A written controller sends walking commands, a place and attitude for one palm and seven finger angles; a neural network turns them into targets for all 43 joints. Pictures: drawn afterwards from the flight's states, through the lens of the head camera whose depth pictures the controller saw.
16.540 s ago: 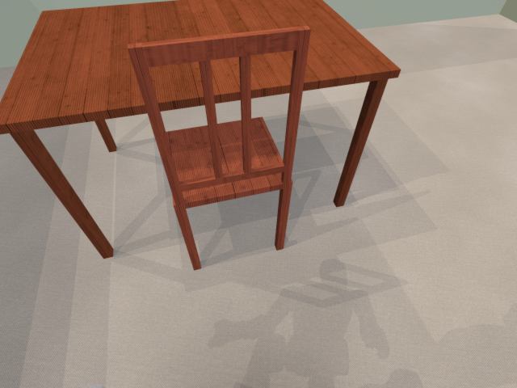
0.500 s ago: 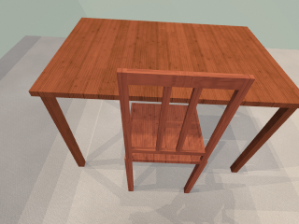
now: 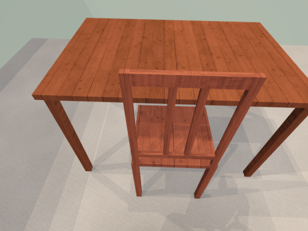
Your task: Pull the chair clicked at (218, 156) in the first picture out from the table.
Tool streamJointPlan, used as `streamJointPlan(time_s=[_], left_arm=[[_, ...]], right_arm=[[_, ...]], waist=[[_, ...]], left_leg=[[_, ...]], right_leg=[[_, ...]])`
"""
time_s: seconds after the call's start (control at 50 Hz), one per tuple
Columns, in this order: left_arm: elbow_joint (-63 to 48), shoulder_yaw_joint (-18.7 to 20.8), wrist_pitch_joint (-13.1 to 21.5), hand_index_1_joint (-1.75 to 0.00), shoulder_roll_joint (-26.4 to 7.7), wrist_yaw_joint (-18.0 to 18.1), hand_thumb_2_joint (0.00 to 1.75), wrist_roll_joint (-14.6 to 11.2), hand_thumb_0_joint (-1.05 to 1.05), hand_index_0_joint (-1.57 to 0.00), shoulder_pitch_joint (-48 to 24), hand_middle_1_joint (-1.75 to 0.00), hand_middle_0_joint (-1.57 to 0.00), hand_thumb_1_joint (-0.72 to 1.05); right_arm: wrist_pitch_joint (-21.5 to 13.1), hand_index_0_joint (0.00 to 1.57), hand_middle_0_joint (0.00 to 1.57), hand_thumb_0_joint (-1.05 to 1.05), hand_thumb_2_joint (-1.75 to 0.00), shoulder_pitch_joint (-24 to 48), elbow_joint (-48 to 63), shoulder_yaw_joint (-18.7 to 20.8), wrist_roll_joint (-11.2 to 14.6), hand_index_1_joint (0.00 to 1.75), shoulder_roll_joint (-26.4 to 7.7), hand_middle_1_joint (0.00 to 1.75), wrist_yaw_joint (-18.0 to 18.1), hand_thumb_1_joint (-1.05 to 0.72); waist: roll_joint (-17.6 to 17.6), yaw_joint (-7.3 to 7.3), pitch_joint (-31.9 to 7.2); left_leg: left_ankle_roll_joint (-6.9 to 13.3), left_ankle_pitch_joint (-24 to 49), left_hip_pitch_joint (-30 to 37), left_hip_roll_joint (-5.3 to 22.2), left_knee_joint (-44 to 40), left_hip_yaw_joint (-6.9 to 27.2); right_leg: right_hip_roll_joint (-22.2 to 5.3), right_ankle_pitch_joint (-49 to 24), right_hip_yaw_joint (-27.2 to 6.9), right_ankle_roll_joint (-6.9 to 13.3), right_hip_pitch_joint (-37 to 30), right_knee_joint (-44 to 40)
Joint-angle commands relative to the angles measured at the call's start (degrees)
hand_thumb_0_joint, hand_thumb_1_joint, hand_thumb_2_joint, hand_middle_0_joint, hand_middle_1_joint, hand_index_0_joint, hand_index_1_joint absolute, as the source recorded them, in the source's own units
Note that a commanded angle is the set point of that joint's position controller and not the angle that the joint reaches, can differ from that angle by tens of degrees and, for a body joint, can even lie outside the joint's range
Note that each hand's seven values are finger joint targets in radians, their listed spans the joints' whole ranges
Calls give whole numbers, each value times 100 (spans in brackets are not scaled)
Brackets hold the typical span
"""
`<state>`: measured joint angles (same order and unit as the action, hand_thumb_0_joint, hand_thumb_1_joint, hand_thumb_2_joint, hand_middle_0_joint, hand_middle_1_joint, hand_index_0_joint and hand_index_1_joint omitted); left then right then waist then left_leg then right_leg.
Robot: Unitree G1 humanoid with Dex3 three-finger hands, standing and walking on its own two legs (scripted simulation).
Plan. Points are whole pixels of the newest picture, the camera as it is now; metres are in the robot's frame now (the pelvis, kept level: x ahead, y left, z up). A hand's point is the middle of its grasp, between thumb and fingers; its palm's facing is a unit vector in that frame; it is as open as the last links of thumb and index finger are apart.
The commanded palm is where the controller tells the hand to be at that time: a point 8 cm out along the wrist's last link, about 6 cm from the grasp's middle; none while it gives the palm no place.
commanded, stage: come to a stop and stand still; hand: left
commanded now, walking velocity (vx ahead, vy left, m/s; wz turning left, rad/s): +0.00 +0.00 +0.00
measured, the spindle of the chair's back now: (168, 126) +0.47 -0.01 -0.05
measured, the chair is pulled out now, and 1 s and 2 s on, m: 0.00 0.00 0.00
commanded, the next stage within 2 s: look again from close up in 0.42 s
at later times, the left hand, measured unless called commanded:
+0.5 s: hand out of the picture -0.03 +0.14 -0.17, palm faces +0.01 -0.99 -0.17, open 16.3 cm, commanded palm none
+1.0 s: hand out of the picture -0.03 +0.13 -0.17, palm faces +0.03 -0.99 -0.16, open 16.2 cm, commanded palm none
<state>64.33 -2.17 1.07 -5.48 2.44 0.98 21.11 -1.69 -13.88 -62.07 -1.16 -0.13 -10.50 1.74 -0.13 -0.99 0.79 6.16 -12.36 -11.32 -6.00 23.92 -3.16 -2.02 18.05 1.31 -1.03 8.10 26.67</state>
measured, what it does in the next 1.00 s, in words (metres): stands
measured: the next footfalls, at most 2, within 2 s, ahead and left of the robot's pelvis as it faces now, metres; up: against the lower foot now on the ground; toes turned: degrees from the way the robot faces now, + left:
none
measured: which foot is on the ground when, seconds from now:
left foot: down 0.00-1.00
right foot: down 0.00-1.00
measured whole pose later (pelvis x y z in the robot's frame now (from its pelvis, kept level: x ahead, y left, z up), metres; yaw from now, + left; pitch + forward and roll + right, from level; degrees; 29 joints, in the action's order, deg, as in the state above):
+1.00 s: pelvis +0.01 -0.02 +0.00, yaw +0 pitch -1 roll +1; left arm 65.6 -1.4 1.0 -6.4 2.7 0.8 20.1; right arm -1.5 -16.5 -66.3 -1.4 -0.1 -7.6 2.4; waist 0.7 -0.7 1.4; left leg 4.1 -12.2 -9.6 -4.2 22.4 -2.7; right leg -0.2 17.5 1.6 0.9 6.2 24.3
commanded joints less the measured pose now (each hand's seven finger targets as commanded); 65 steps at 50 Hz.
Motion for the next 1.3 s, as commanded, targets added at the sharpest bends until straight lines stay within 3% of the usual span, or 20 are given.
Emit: streamJointPlan(time_s=[0.0, 0.06, 0.28, 0.54, 0.72, 0.86, 1.02, 1.28], left_arm=[[-95, 146, 59, -30, -705, 42, 30, -22, 0, -15, 425, -30, -15, -50], [-74, 132, 40, -30, -716, 39, 30, -26, 0, -15, 394, -30, -15, -50], [-37, 130, 40, -30, -730, 36, 30, -54, 0, -15, 376, -30, -15, -50], [34, 136, 22, -30, -629, 29, 30, -47, 0, -15, 412, -30, -15, -50], [59, 149, 38, -30, -552, 36, 30, -44, 0, -15, 452, -30, -15, -50], [83, 151, 21, -30, -541, 28, 30, -37, 0, -15, 454, -30, -15, -50], [86, 159, 37, -30, -543, 30, 30, -45, 0, -15, 479, -30, -15, -50], [81, 163, 21, -30, -505, 23, 30, -40, 0, -15, 525, -30, -15, -50]], right_arm=[[-91, 20, 20, 0, -90, -360, 61, 58, 0, 30, -468, 30, 20, -90], [-78, 20, 20, 0, -90, -353, -8, 49, 8, 30, -429, 30, 24, -90], [-65, 20, 20, 0, -90, -519, -209, 12, 8, 30, -322, 30, 38, -90], [-41, 20, 20, 0, -90, -572, -297, 15, 18, 30, -200, 30, 49, -90], [-60, 20, 20, 0, -90, -648, -301, 23, 1, 30, -188, 30, 63, -90], [-43, 20, 20, 0, -90, -625, -296, 23, 5, 30, -173, 30, 67, -90], [-61, 20, 20, 0, -90, -701, -301, 20, 1, 30, -160, 30, 71, -90], [-24, 20, 20, 0, -90, -751, -314, 24, -1, 30, -112, 30, 63, -90]], waist=[[94, 74, 261], [67, 56, 445], [137, 41, 243], [107, 30, 473], [108, 52, 290], [82, 36, 509], [117, 35, 305], [31, 32, 538]], left_leg=[[-264, 965, 248, 1038, -488, 988], [-260, 844, 130, 1037, -520, 940], [-248, 1131, 213, 1052, -425, 894], [-250, 861, 194, 1065, -530, 863], [-254, 1172, 344, 1079, -477, 865], [-263, 915, 220, 1078, -547, 856], [-260, 1181, 353, 1084, -501, 853], [-277, 651, 201, 1056, -622, 891]], right_leg=[[-392, -864, -431, 287, 342, -439], [-394, -851, -445, 281, 353, -494], [-434, -1188, -440, 301, 118, -524], [-393, -915, -445, 305, 289, -621], [-405, -1152, -446, 311, 216, -583], [-400, -959, -450, 313, 312, -657], [-419, -1176, -436, 314, 188, -631], [-388, -760, -458, 346, 355, -724]])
